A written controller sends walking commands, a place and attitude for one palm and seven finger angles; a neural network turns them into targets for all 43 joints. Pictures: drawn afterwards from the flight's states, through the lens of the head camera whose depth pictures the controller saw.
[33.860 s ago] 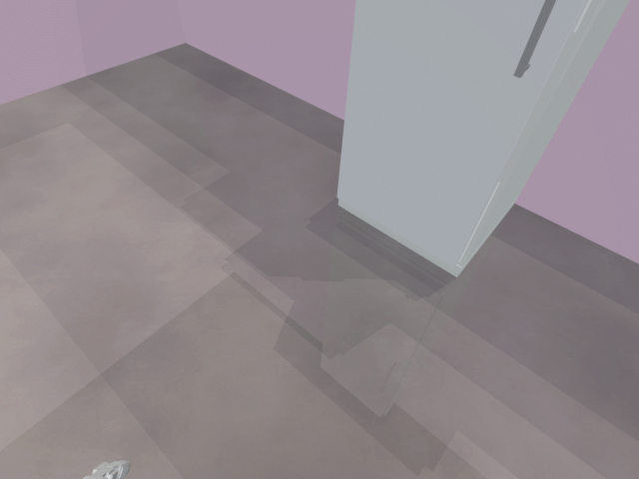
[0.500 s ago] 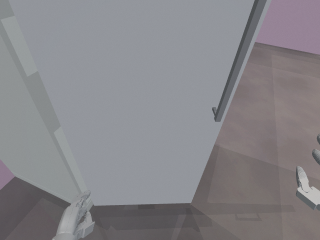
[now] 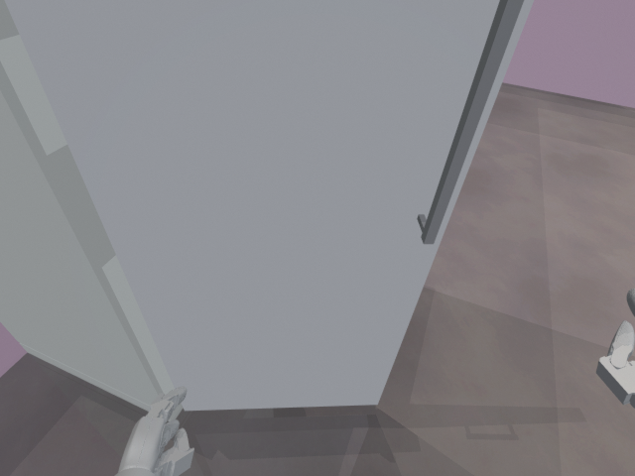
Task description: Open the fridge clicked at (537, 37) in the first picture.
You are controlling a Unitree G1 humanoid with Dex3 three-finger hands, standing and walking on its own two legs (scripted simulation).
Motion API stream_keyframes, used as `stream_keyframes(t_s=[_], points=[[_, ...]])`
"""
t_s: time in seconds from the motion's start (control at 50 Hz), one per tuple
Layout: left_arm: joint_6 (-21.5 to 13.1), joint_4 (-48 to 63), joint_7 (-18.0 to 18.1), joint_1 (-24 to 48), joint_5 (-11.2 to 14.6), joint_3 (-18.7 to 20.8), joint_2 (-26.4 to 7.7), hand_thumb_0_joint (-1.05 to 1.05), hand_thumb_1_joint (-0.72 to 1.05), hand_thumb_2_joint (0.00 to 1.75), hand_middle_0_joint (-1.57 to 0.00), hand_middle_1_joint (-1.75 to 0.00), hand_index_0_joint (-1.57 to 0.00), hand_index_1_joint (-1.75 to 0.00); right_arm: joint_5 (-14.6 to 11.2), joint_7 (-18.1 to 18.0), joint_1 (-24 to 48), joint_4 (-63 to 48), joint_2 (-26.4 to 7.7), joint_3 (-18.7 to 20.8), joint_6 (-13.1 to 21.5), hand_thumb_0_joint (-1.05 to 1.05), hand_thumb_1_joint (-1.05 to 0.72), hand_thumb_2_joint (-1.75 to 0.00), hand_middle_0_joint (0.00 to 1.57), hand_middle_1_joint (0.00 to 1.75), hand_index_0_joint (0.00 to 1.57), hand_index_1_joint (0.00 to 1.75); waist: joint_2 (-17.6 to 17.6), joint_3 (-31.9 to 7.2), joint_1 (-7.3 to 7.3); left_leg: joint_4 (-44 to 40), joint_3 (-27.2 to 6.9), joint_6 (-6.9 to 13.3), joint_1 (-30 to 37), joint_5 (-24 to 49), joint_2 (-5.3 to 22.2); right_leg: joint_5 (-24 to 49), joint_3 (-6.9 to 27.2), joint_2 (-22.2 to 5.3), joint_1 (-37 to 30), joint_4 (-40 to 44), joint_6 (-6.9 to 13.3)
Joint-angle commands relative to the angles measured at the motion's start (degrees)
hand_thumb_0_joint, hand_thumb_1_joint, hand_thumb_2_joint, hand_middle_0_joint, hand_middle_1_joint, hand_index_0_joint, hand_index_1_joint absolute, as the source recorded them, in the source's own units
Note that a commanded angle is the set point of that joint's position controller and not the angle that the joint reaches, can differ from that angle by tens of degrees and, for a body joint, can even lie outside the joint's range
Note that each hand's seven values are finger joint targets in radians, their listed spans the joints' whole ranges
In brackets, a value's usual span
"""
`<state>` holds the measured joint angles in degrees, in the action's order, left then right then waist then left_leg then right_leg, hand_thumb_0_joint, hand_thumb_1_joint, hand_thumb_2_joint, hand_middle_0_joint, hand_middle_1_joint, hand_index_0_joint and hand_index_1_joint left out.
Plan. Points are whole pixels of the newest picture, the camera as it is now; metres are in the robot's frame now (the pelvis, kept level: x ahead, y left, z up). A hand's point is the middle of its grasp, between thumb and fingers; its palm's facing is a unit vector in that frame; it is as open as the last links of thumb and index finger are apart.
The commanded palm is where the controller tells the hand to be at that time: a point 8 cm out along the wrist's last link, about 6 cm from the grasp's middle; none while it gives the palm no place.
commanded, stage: step back with the hand held close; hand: right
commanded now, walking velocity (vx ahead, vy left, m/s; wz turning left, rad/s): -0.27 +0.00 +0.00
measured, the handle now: (458, 131) +0.47 -0.19 +0.24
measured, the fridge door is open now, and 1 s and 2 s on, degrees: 65 65 65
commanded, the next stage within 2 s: stop stepping back and stand still in 1.02 s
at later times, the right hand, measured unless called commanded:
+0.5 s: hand out of the picture +0.13 -0.29 +0.16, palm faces +0.42 +0.78 -0.47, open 7.5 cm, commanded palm +0.08 -0.32 +0.17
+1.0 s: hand out of the picture +0.02 -0.33 +0.18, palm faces +0.53 +0.76 -0.37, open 7.5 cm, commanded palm -0.06 -0.35 +0.17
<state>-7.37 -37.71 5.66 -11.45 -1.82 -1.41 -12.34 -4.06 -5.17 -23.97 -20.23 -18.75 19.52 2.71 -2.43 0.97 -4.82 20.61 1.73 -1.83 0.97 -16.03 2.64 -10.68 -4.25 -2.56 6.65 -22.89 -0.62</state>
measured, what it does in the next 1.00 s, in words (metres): walks backwards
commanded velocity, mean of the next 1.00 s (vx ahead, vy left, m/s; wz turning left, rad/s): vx -0.30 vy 0.00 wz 0.01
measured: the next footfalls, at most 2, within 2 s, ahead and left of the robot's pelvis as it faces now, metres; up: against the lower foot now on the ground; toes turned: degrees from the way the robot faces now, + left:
left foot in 1.10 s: -0.26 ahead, +0.00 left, +0.00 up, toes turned +4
right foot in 1.30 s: -0.14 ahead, -0.17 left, +0.00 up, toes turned +0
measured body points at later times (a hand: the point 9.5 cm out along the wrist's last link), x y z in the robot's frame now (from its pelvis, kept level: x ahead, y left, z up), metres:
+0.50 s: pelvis -0.07 -0.02 -0.01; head -0.06 -0.02 +0.44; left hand +0.11 +0.22 -0.08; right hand +0.11 -0.33 +0.19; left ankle -0.05 +0.14 -0.74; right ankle +0.03 -0.13 -0.74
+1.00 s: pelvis -0.17 -0.04 -0.01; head -0.17 -0.07 +0.44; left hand +0.00 +0.17 -0.08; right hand -0.01 -0.37 +0.20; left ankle -0.23 +0.10 -0.67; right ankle -0.01 -0.13 -0.74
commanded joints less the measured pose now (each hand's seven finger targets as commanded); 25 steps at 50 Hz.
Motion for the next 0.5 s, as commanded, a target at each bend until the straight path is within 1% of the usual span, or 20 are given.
stream_keyframes(t_s=[0.0,0.02,0.04,0.08,0.12,0.14,0.16,0.2,0.22,0.24,0.26,0.3,0.32,0.34,0.36,0.38,0.4,0.42,0.44,0.48], points=[[-0.68,10.02,0.12,9.62,0.69,1.67,-6.19,0.0,0.9,0.9,-0.2,-0.3,-0.2,-0.3,0.64,-1.31,10.35,-13.12,-14.04,8.8,7.38,0.0,-0.9,-0.9,0.2,0.3,0.2,0.3,2.07,0.94,3.4,-6.1,-1.06,1.46,-15.21,17.39,0.63,5.32,0.66,0.22,-0.62,-1.43,2.3],[-0.26,10.85,0.17,10.16,0.76,2.04,-6.39,0.0,0.9,0.9,-0.2,-0.3,-0.2,-0.3,0.88,-1.16,9.22,-13.22,-14.62,8.94,7.54,0.0,-0.9,-0.9,0.2,0.3,0.2,0.3,2.65,1.17,3.03,-6.08,-1.44,1.41,-15.68,19.67,1.0,6.36,0.68,0.33,-0.74,-1.93,2.3],[0.26,10.96,0.03,9.74,0.76,2.06,-6.31,0.0,0.9,0.9,-0.2,-0.3,-0.2,-0.3,1.07,-1.11,6.98,-12.55,-12.97,7.78,7.68,0.0,-0.9,-0.9,0.2,0.3,0.2,0.3,2.02,-0.61,3.25,-4.96,-1.4,1.38,-15.28,21.63,1.19,8.33,0.28,0.23,-1.06,-2.43,2.2],[1.32,12.06,-0.14,8.38,0.96,2.8,-6.96,0.0,0.9,0.9,-0.2,-0.3,-0.2,-0.3,0.95,-1.15,2.34,-12.38,-12.18,7.69,8.22,0.0,-0.9,-0.9,0.2,0.3,0.2,0.3,-0.54,-4.87,3.19,-2.41,-0.96,1.21,-13.61,23.35,0.92,13.23,0.3,-0.33,-2.03,-2.38,2.24],[2.09,13.12,-0.17,8.05,1.18,3.29,-7.29,0.0,0.9,0.9,-0.2,-0.3,-0.2,-0.3,0.69,-1.12,-1.89,-13.22,-12.38,8.49,8.65,0.0,-0.9,-0.9,0.2,0.3,0.2,0.3,-1.64,-8.97,2.87,-0.16,-0.31,0.88,-12.03,24.68,0.25,19.18,0.59,-0.93,-3.29,-2.52,2.37],[2.68,13.6,-0.31,7.59,1.36,3.41,-7.23,0.0,0.9,0.9,-0.2,-0.3,-0.2,-0.3,0.56,-1.23,-3.43,-13.91,-13.27,9.65,8.81,0.0,-0.9,-0.9,0.2,0.3,0.2,0.3,-1.03,-10.5,2.84,0.8,-0.32,0.78,-11.63,25.34,0.0,21.1,0.57,-1.35,-3.41,-2.7,2.41],[3.19,14.25,-0.33,7.75,1.54,3.59,-7.23,0.0,0.9,0.9,-0.2,-0.3,-0.2,-0.3,0.47,-1.3,-3.62,-15.73,-13.65,9.93,9.01,0.0,-0.9,-0.9,0.2,0.3,0.2,0.3,-0.86,-12.02,2.89,1.76,-0.27,0.67,-11.27,25.94,-0.15,22.6,0.6,-1.59,-3.56,-2.95,2.43],[3.91,15.21,-0.17,7.69,1.74,3.79,-7.05,0.0,0.9,0.9,-0.2,-0.3,-0.2,-0.3,0.12,-1.57,-5.08,-17.02,-15.05,11.6,9.19,0.0,-0.9,-0.9,0.2,0.3,0.2,0.3,0.97,-13.1,2.91,2.82,-0.26,0.38,-11.55,26.55,-0.47,23.62,0.58,-1.94,-3.41,-2.99,2.46],[4.07,15.54,0.05,7.92,1.72,3.86,-7.23,0.0,0.9,0.9,-0.2,-0.3,-0.2,-0.3,-0.02,-1.65,-5.4,-17.59,-16.36,12.84,9.25,0.0,-0.9,-0.9,0.2,0.3,0.2,0.3,1.47,-13.68,2.74,3.56,0.04,0.31,-10.8,26.13,-0.69,23.85,1.19,-1.98,-2.66,-2.79,2.33],[4.28,15.87,0.06,7.64,1.93,3.86,-6.97,0.0,0.9,0.9,-0.2,-0.3,-0.2,-0.3,-0.15,-1.8,-6.28,-17.44,-16.1,13.02,9.3,0.0,-0.9,-0.9,0.2,0.3,0.2,0.3,1.67,-13.41,2.87,3.91,-0.27,0.25,-11.38,25.73,-0.76,23.32,0.98,-2.26,-2.2,-2.77,2.39],[4.42,16.09,0.1,7.61,2.01,3.92,-7.05,0.0,0.9,0.9,-0.2,-0.3,-0.2,-0.3,-0.15,-1.87,-5.78,-18.14,-15.91,12.79,9.45,0.0,-0.9,-0.9,0.2,0.3,0.2,0.3,1.0,-12.86,2.98,4.3,-0.24,0.15,-11.67,25.11,-0.97,22.59,0.94,-2.36,-1.29,-2.41,2.36],[4.29,16.33,0.23,7.27,2.13,4.01,-7.3,0.0,0.9,0.9,-0.2,-0.3,-0.2,-0.3,-0.24,-2.12,-5.39,-17.92,-15.97,12.81,9.66,0.0,-0.9,-0.9,0.2,0.3,0.2,0.3,-0.36,-10.86,3.12,4.38,-0.32,0.01,-12.67,20.35,-1.37,17.25,1.31,-2.72,1.21,-0.98,2.37],[4.04,16.26,0.45,7.51,2.06,4.15,-7.58,0.0,0.9,0.9,-0.2,-0.3,-0.2,-0.3,-0.07,-2.26,-4.31,-18.46,-16.68,13.31,9.99,0.0,-0.9,-0.9,0.2,0.3,0.2,0.3,-1.53,-10.69,3.09,4.6,-0.44,0.06,-12.11,18.43,-1.63,14.23,1.84,-2.82,2.64,-0.26,2.58],[3.79,16.17,0.46,6.89,2.15,3.97,-7.42,0.0,0.9,0.9,-0.2,-0.3,-0.2,-0.3,-0.11,-2.39,-5.17,-17.18,-15.82,12.81,10.14,0.0,-0.9,-0.9,0.2,0.3,0.2,0.3,-1.56,-9.44,3.27,4.3,-0.82,0.14,-12.48,16.79,-1.5,10.74,1.93,-2.9,4.2,0.22,2.66],[3.59,16.05,0.4,6.76,2.24,3.95,-7.48,0.0,0.9,0.9,-0.2,-0.3,-0.2,-0.3,0.0,-2.53,-4.92,-16.64,-15.32,12.31,10.33,0.0,-0.9,-0.9,0.2,0.3,0.2,0.3,-1.19,-8.44,3.4,3.95,-1.18,0.2,-12.73,15.11,-1.46,6.76,2.1,-2.96,5.82,0.69,2.72],[3.27,15.97,0.36,6.55,2.27,3.96,-7.66,0.0,0.9,0.9,-0.2,-0.3,-0.2,-0.3,0.14,-2.61,-4.48,-16.19,-14.81,11.77,10.53,0.0,-0.9,-0.9,0.2,0.3,0.2,0.3,-1.73,-7.05,3.63,3.43,-1.49,0.32,-13.13,11.76,-1.47,1.14,2.53,-2.96,7.88,1.58,2.77],[2.93,15.81,0.37,6.4,2.34,3.98,-7.7,0.0,0.9,0.9,-0.2,-0.3,-0.2,-0.3,0.36,-2.81,-4.01,-16.34,-14.92,11.82,10.96,0.0,-0.9,-0.9,0.2,0.3,0.2,0.3,-1.31,-6.51,3.67,3.09,-1.62,0.36,-12.96,8.83,-1.6,-3.95,2.92,-2.95,9.62,2.3,2.94],[2.46,15.72,0.45,6.51,2.31,4.17,-8.1,0.0,0.9,0.9,-0.2,-0.3,-0.2,-0.3,0.68,-2.92,-3.09,-16.85,-15.22,11.99,11.36,0.0,-0.9,-0.9,0.2,0.3,0.2,0.3,-1.73,-6.06,3.74,2.74,-1.99,0.46,-12.44,6.66,-1.85,-7.69,3.67,-3.02,11.35,3.04,3.27],[2.09,15.63,0.42,6.03,2.38,3.93,-7.93,0.0,0.9,0.9,-0.2,-0.3,-0.2,-0.3,0.85,-3.02,-3.36,-16.21,-14.48,11.37,11.67,0.0,-0.9,-0.9,0.2,0.3,0.2,0.3,-1.57,-4.72,3.82,2.54,-2.05,0.5,-12.85,3.81,-1.86,-11.29,4.09,-3.1,13.12,3.7,3.34],[1.25,15.46,0.39,5.82,2.34,4.03,-8.22,0.0,0.9,0.9,-0.2,-0.3,-0.2,-0.3,1.46,-3.24,-2.22,-16.65,-13.96,10.77,12.6,0.0,-0.9,-0.9,0.2,0.3,0.2,0.3,-3.22,-3.57,3.89,2.4,-2.15,0.62,-13.08,-3.07,-2.65,-18.34,5.43,-3.7,16.29,5.14,3.72]])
